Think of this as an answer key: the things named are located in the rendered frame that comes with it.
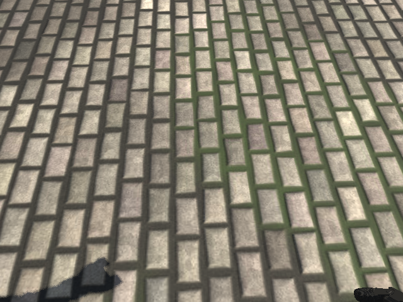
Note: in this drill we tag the robot right hand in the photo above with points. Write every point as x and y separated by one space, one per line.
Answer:
378 295

